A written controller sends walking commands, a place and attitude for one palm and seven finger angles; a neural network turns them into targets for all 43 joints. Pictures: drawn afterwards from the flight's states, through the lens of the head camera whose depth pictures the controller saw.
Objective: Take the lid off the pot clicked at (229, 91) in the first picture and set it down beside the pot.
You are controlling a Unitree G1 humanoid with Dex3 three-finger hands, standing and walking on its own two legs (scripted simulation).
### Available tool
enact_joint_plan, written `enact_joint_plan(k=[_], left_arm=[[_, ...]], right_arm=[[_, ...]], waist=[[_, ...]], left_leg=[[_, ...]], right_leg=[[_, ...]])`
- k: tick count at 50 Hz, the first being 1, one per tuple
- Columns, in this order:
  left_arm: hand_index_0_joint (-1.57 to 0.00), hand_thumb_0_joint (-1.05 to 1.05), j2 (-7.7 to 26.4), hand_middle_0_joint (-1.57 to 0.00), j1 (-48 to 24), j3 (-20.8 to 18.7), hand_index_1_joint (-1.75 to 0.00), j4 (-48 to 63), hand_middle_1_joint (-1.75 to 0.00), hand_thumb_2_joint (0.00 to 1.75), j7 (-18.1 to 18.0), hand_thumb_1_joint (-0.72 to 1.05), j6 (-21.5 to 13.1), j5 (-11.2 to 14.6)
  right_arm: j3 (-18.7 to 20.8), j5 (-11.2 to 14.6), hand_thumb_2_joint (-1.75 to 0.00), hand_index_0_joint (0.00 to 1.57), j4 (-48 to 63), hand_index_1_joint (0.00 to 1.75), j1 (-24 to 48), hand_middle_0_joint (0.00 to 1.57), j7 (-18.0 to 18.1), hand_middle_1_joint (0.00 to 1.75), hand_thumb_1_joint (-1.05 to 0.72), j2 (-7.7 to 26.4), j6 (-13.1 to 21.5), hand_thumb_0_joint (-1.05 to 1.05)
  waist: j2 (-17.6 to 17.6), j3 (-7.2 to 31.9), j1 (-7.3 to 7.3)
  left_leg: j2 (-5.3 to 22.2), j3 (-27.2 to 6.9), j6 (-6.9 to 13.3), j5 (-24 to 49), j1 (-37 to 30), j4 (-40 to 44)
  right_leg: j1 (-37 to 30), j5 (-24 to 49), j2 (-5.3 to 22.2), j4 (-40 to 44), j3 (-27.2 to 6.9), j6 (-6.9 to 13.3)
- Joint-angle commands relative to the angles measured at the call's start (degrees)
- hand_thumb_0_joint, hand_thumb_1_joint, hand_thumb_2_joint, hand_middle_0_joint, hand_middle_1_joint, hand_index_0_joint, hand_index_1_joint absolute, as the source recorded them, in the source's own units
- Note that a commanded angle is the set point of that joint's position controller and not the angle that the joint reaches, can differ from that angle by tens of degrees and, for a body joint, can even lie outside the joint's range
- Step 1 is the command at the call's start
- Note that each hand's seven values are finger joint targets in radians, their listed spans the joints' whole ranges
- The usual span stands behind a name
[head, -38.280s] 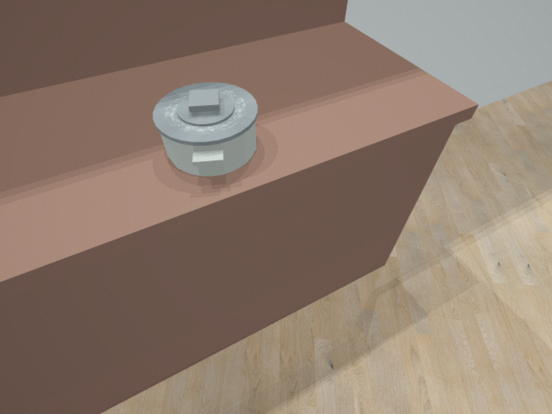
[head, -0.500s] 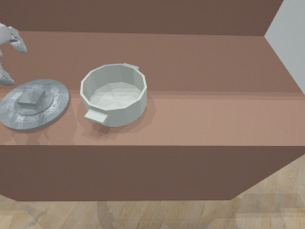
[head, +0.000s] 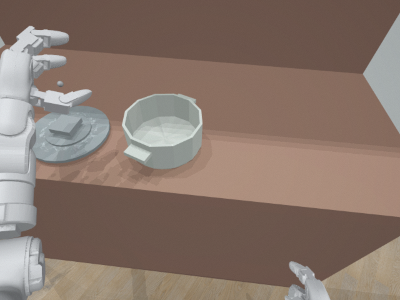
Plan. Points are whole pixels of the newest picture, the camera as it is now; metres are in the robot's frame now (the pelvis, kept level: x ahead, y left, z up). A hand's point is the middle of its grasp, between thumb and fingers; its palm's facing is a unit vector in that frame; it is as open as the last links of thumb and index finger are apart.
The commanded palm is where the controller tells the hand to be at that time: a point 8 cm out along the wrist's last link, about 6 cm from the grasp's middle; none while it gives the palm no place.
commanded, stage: draw the hand back to the body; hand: left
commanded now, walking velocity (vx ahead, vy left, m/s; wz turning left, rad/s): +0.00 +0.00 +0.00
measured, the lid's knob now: (66, 125) +0.48 +0.36 +0.06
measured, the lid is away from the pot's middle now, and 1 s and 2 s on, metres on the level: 0.24 0.24 0.24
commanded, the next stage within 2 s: step back with the hand held close in 1.56 s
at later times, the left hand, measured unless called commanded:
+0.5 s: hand (50, 98) +0.34 +0.25 +0.25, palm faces +0.49 -0.84 -0.24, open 9.0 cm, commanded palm +0.28 +0.29 +0.25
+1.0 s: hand (26, 136) +0.26 +0.24 +0.25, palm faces +0.48 -0.85 -0.24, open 7.5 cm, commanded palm +0.20 +0.28 +0.25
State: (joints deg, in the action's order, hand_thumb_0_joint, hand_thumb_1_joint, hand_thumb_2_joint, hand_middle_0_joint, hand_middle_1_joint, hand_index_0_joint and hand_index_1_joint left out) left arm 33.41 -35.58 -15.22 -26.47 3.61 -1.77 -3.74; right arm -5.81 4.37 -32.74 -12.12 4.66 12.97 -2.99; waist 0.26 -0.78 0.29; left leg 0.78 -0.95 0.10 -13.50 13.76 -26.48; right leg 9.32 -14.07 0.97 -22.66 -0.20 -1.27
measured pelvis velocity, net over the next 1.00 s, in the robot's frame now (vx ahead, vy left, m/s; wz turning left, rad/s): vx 0.01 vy -0.01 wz -0.01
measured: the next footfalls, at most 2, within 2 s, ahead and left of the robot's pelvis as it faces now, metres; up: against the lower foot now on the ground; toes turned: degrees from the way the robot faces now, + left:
none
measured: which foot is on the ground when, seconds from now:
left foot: down 0.00-1.00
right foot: down 0.00-1.00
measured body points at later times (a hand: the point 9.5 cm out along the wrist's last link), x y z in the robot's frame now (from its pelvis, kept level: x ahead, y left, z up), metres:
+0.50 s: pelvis +0.02 -0.03 +0.00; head +0.02 -0.05 +0.45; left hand +0.31 +0.30 +0.26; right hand +0.19 -0.28 -0.10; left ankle +0.00 +0.12 -0.74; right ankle -0.02 -0.14 -0.74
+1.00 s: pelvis +0.01 -0.01 +0.00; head -0.01 -0.03 +0.45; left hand +0.23 +0.29 +0.26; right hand +0.20 -0.23 -0.08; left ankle +0.00 +0.12 -0.74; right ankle -0.02 -0.14 -0.74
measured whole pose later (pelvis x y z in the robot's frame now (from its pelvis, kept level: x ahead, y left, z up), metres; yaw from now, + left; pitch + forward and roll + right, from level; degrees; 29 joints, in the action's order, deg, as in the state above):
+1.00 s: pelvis +0.01 -0.01 +0.00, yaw -1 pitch -4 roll +0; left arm 21.9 3.0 -23.8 16.9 -4.4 -4.8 7.1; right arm -2.4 1.5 -37.8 -8.2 4.4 12.8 3.6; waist 3.1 -1.2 -2.8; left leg 1.5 -0.3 -1.0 -13.4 5.4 -22.9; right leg 2.1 -14.8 0.4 -21.2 -0.7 -0.5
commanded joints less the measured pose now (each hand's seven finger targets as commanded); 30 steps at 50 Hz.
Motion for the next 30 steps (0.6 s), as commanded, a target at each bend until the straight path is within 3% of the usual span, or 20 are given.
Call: enact_joint_plan(k=[1,3,4,6,9,11,12,14,16,18,20,21,22,23,25,26,30], left_arm=[[-0.37,0.00,19.5,-0.37,-19.4,-13.0,-0.69,19.6,-0.69,0.78,-7.8,0.08,-5.2,5.1],[-0.36,0.00,15.0,-0.36,-14.2,-11.3,-0.67,16.3,-0.67,0.79,-8.1,0.13,-4.1,6.3],[-0.35,0.00,14.1,-0.35,-11.5,-11.2,-0.66,15.8,-0.66,0.79,-8.0,0.15,-3.7,6.8],[-0.34,0.00,13.8,-0.34,-8.9,-11.7,-0.64,19.8,-0.64,0.80,-8.0,0.20,-4.4,7.4],[-0.33,0.00,13.2,-0.33,-7.1,-12.2,-0.60,28.3,-0.60,0.81,-7.9,0.27,-5.0,7.9],[-0.32,0.00,12.0,-0.32,-5.2,-11.9,-0.58,27.9,-0.58,0.82,-8.2,0.32,-4.8,8.4],[-0.31,0.00,14.2,-0.31,-4.8,-14.0,-0.57,28.9,-0.57,0.82,-8.5,0.34,-4.8,8.4],[-0.30,0.00,14.6,-0.30,-3.0,-15.3,-0.54,29.6,-0.54,0.83,-8.7,0.39,-4.7,8.6],[-0.29,0.00,13.3,-0.29,-0.2,-15.0,-0.52,31.0,-0.52,0.84,-8.6,0.44,-5.0,8.9],[-0.28,0.00,10.9,-0.28,1.0,-13.4,-0.50,35.4,-0.50,0.84,-8.5,0.49,-5.4,9.0],[-0.27,0.00,9.7,-0.27,3.3,-13.1,-0.47,35.3,-0.47,0.85,-8.5,0.54,-5.2,9.4],[-0.27,0.00,8.3,-0.27,4.0,-12.0,-0.46,34.5,-0.46,0.85,-8.6,0.56,-5.3,9.5],[-0.26,0.00,9.4,-0.26,5.0,-13.4,-0.45,34.3,-0.45,0.86,-8.9,0.59,-5.1,9.6],[-0.26,0.00,11.3,-0.26,5.4,-15.2,-0.44,35.8,-0.44,0.86,-9.0,0.61,-5.2,9.6],[-0.25,0.00,11.8,-0.25,6.5,-16.6,-0.42,38.7,-0.42,0.87,-8.9,0.66,-5.5,9.8],[-0.24,0.00,11.4,-0.24,7.8,-16.6,-0.40,39.1,-0.40,0.87,-9.0,0.68,-6.0,9.9],[-0.22,0.00,7.4,-0.22,10.1,-14.2,-0.36,44.6,-0.36,0.88,-8.6,0.78,-6.1,10.2]], right_arm=[[4.5,-1.9,-0.90,0.20,4.9,0.30,3.7,0.20,0.5,0.30,-0.90,9.3,5.9,0.00],[4.6,-1.7,-0.90,0.20,4.0,0.30,3.9,0.20,0.3,0.30,-0.90,9.0,6.0,0.00],[4.9,-1.7,-0.90,0.20,3.9,0.30,4.0,0.20,0.3,0.30,-0.90,9.2,6.1,0.00],[5.4,-1.6,-0.90,0.20,4.2,0.30,4.8,0.20,0.0,0.30,-0.90,9.2,6.8,0.00],[5.6,-1.6,-0.90,0.20,4.4,0.30,6.2,0.20,-0.2,0.30,-0.90,9.0,7.8,0.00],[6.0,-1.6,-0.90,0.20,3.9,0.30,6.2,0.20,-0.3,0.30,-0.90,9.1,8.1,0.00],[6.2,-1.7,-0.90,0.20,3.6,0.30,6.0,0.20,-0.2,0.30,-0.90,9.5,8.1,0.00],[6.3,-1.7,-0.90,0.20,3.2,0.30,6.3,0.20,0.0,0.30,-0.90,9.4,8.3,0.00],[6.6,-1.6,-0.90,0.20,3.4,0.30,6.7,0.20,0.0,0.30,-0.90,9.1,8.4,0.00],[6.4,-1.6,-0.90,0.20,3.5,0.30,7.7,0.20,-0.1,0.30,-0.90,8.5,8.7,0.00],[6.3,-1.6,-0.90,0.20,3.1,0.30,8.0,0.20,-0.2,0.30,-0.90,8.4,8.9,0.00],[6.6,-1.5,-0.90,0.20,3.0,0.30,7.8,0.20,-0.2,0.30,-0.90,8.4,9.0,0.00],[6.7,-1.6,-0.90,0.20,2.8,0.30,7.7,0.20,-0.1,0.30,-0.90,8.7,8.9,0.00],[6.6,-1.6,-0.90,0.20,2.9,0.30,8.1,0.20,-0.1,0.30,-0.90,8.6,8.9,0.00],[6.4,-1.9,-0.90,0.20,3.2,0.30,8.9,0.20,0.0,0.30,-0.90,8.2,8.9,0.00],[6.5,-1.9,-0.90,0.20,3.3,0.30,9.0,0.20,0.0,0.30,-0.90,7.9,9.0,0.00],[6.2,-2.1,-0.90,0.20,4.0,0.30,10.4,0.20,-0.1,0.30,-0.90,7.2,9.5,0.00]], waist=[[11.2,16.9,-0.72],[5.4,12.2,-0.47],[4.5,11.3,-0.56],[3.7,12.3,-0.53],[6.3,16.2,-1.32],[2.6,14.6,-0.54],[1.8,14.9,-1.08],[-0.1,14.7,-1.44],[0.5,15.1,-1.19],[4.7,15.5,-1.58],[3.3,13.6,-1.74],[2.4,12.4,-0.85],[0.8,11.7,-1.26],[1.3,12.0,-1.74],[1.8,13.1,-2.43],[2.8,12.8,-1.95],[4.1,12.5,-2.44]], left_leg=[[0.6,0.8,1.4,17.6,-13.5,3.1],[0.4,2.1,1.6,15.4,-9.3,3.7],[0.4,2.6,1.8,14.8,-8.8,3.7],[0.1,3.2,2.1,15.5,-9.5,3.3],[-0.3,3.6,2.5,21.3,-12.7,2.3],[-0.5,4.0,2.7,20.5,-12.3,1.9],[-0.7,4.0,2.9,19.9,-12.1,2.0],[-1.0,4.2,3.1,20.0,-12.1,1.9],[-1.3,4.5,3.2,20.0,-12.5,1.6],[-1.5,4.7,3.1,21.0,-14.0,1.4],[-1.5,4.5,3.1,20.4,-13.7,1.6],[-1.4,4.6,3.0,18.9,-13.5,1.6],[-1.3,4.5,3.2,18.2,-13.2,1.7],[-1.3,4.4,3.2,18.0,-13.2,1.9],[-1.6,4.4,3.1,19.4,-13.6,2.0],[-1.5,4.4,2.9,19.1,-13.5,2.0],[-1.2,4.2,2.7,20.0,-15.3,2.6]], right_leg=[[-3.5,14.6,-2.1,1.8,2.6,4.3],[-4.0,16.0,-2.2,1.9,3.0,3.8],[-4.1,16.4,-2.2,2.0,2.8,3.6],[-5.2,18.1,-1.8,1.8,2.7,3.3],[-6.8,24.0,-1.8,0.9,2.4,3.0],[-5.7,24.5,-1.7,0.9,2.6,2.5],[-6.0,25.2,-1.6,1.2,2.4,2.4],[-6.7,26.4,-1.5,0.9,2.3,2.1],[-7.2,27.7,-1.0,0.8,2.2,1.9],[-6.8,28.3,-1.1,0.9,2.0,2.0],[-5.9,27.7,-1.3,1.2,2.1,1.8],[-5.0,26.0,-1.2,1.7,2.3,1.8],[-4.4,25.4,-1.4,1.9,2.4,1.8],[-5.1,25.5,-1.2,1.8,2.0,1.7],[-6.5,27.3,-1.2,1.5,1.9,1.8],[-6.4,26.6,-1.0,1.5,2.1,1.9],[-5.4,25.5,-1.5,1.9,2.3,2.0]])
